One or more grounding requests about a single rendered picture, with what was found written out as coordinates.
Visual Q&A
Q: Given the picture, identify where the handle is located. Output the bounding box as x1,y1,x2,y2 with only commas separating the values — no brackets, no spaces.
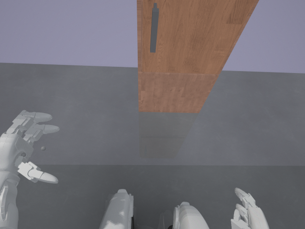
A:
150,3,159,52

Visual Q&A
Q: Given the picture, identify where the right robot hand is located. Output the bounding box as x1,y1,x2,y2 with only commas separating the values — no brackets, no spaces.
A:
231,188,269,229

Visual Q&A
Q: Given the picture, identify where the left robot hand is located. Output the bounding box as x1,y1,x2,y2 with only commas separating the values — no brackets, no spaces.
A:
0,110,60,184

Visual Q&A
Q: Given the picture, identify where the right robot thigh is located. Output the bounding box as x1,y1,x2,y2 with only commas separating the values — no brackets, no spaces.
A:
173,205,209,229

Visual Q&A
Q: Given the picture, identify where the cupboard door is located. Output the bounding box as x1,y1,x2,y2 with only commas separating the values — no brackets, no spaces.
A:
142,0,256,74

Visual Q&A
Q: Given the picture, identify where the robot thigh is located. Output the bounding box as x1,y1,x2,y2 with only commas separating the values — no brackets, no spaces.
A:
173,205,209,229
99,193,133,229

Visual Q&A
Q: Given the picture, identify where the left robot thigh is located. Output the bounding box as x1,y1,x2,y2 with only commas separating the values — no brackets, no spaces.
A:
99,193,133,229

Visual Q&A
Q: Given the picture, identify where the left robot forearm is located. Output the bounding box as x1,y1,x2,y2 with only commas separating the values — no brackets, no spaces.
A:
0,170,20,229

